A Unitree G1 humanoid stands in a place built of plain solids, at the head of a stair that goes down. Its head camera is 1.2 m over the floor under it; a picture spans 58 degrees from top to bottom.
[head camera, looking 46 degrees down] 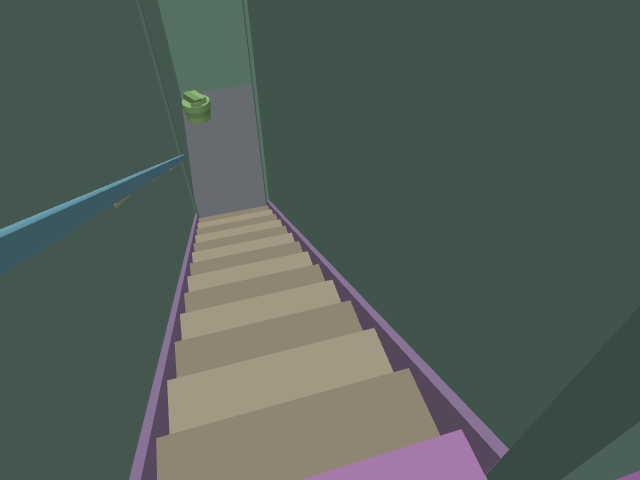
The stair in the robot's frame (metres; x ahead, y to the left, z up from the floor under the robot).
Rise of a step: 0.18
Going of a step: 0.28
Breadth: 0.84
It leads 16 degrees to the left of straight ahead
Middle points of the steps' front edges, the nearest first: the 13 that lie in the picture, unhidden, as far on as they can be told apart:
0.60 0.10 -0.18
0.87 0.18 -0.35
1.15 0.26 -0.53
1.42 0.33 -0.71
1.69 0.41 -0.89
1.96 0.49 -1.07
2.23 0.57 -1.24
2.50 0.65 -1.42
2.78 0.73 -1.60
3.05 0.80 -1.78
3.32 0.88 -1.95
3.59 0.96 -2.13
3.87 1.04 -2.31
